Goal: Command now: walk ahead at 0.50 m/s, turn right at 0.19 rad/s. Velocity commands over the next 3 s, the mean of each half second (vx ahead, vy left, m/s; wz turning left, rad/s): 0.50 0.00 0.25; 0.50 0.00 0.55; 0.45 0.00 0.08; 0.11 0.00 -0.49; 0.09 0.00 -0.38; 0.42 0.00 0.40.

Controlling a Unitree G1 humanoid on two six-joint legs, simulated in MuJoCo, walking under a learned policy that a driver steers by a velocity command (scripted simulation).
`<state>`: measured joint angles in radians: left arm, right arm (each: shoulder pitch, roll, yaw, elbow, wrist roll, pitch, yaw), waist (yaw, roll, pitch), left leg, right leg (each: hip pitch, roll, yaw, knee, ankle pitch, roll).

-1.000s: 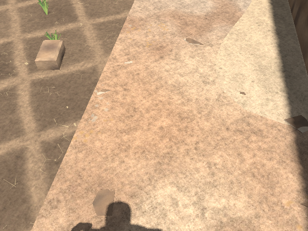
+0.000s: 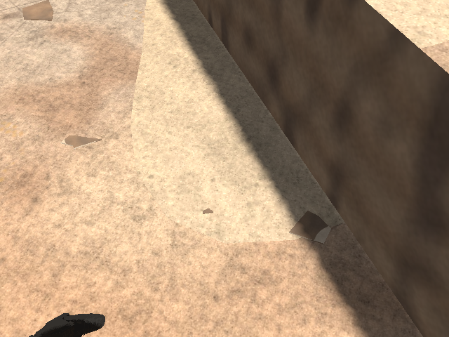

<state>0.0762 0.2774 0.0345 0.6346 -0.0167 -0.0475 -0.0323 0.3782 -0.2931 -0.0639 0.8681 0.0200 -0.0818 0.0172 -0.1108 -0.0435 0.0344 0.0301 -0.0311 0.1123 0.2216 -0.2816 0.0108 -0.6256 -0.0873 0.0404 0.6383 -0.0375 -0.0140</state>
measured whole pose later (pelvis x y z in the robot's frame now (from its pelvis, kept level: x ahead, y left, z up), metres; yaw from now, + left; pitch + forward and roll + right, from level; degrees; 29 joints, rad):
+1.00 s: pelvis +0.54 +0.10 +0.00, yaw +29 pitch +2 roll +0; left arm 0.01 0.29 0.04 0.70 0.00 -0.10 -0.02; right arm 0.34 -0.29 -0.07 0.74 0.02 -0.04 -0.02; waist -0.08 -0.04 0.04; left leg -0.10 -0.11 -0.15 0.36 -0.28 0.08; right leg -0.60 -0.05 0.10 0.55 0.05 0.06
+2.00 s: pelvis +0.87 +0.25 -0.01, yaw +11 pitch +1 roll +2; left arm 0.17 0.32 0.08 0.67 -0.01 0.06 0.00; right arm 0.12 -0.31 -0.07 0.79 0.00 0.01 -0.01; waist -0.01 0.01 0.05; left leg -0.31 0.10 0.19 0.57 -0.29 -0.03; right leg -0.33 -0.03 -0.02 0.59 -0.27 -0.02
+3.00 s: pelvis +1.13 +0.26 +0.00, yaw +17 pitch +1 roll -1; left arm 0.21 0.26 0.06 0.71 0.01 -0.10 -0.01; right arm 0.32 -0.32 -0.07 0.76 0.03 -0.03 -0.01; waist -0.01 0.04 0.01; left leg -0.48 0.04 -0.06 1.14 -0.34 0.01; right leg -0.21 0.02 -0.05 0.39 -0.21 -0.02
